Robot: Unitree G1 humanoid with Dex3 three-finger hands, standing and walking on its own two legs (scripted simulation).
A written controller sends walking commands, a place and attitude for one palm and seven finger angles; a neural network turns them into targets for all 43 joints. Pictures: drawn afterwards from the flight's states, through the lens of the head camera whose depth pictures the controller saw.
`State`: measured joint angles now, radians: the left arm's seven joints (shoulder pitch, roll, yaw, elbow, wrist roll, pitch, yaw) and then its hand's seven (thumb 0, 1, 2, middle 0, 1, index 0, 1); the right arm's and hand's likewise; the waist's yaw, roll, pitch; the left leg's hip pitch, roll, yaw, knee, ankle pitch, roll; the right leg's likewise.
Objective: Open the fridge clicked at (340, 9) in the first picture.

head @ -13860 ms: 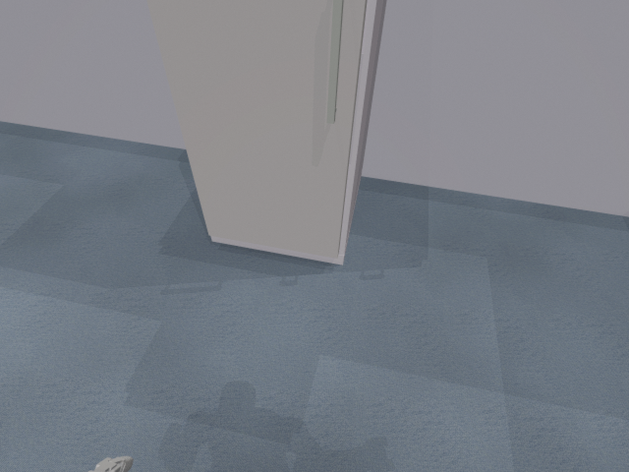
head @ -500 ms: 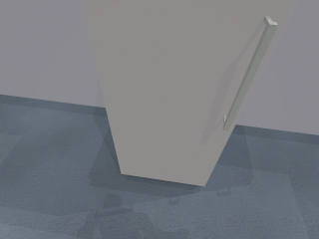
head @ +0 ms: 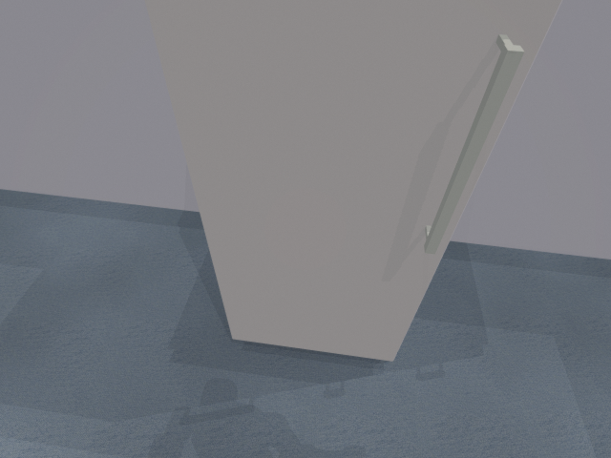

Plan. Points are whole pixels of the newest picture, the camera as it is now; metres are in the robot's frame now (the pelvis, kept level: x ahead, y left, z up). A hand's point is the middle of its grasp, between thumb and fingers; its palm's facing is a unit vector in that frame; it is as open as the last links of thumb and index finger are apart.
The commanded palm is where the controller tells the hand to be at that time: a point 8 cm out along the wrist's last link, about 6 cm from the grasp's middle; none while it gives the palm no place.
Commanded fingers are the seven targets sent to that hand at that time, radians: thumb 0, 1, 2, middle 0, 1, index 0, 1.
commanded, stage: look again from close up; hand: right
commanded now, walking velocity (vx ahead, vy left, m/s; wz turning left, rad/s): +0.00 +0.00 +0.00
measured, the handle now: (459, 164) +0.54 -0.21 +0.12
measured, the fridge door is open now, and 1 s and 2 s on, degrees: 0 0 0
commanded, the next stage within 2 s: none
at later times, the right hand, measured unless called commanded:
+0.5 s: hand out of the picture +0.07 -0.25 -0.16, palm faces -0.03 +0.94 -0.33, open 7.4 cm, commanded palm none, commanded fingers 0.00 -0.90 -0.90 0.20 0.30 0.20 0.30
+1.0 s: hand out of the picture +0.07 -0.24 -0.16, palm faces -0.02 +0.94 -0.33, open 7.4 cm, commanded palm none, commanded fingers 0.00 -0.90 -0.90 0.20 0.30 0.20 0.30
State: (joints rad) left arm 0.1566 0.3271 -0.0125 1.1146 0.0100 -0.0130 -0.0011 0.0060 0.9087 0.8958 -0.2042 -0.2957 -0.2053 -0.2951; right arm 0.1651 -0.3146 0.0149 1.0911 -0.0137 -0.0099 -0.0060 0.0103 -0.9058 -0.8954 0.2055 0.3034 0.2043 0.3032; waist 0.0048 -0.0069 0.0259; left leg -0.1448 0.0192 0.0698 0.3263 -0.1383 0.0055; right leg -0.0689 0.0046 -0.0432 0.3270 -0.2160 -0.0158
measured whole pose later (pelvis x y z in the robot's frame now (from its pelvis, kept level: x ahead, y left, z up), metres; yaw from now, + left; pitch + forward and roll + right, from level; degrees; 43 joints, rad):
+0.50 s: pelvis +0.01 +0.00 +0.00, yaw +0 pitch -2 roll +0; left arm 0.15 0.33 -0.02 1.12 0.01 -0.02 0.00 0.01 0.91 0.90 -0.20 -0.30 -0.21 -0.30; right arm 0.16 -0.32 0.01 1.10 -0.01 -0.01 -0.01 0.01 -0.91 -0.90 0.21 0.30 0.20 0.30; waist 0.00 -0.01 0.03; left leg -0.14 0.03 0.07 0.32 -0.14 0.00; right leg -0.05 0.01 -0.04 0.30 -0.21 -0.02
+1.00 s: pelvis +0.01 +0.00 +0.00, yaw +0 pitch -2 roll +0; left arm 0.15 0.34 -0.02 1.12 0.01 -0.02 0.00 0.01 0.91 0.90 -0.20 -0.30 -0.21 -0.30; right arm 0.15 -0.33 0.01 1.10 -0.01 -0.01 0.00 0.01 -0.91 -0.90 0.21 0.30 0.20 0.30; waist 0.00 0.00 0.03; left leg -0.12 0.02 0.07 0.31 -0.14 0.00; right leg -0.04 0.01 -0.04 0.29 -0.21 -0.02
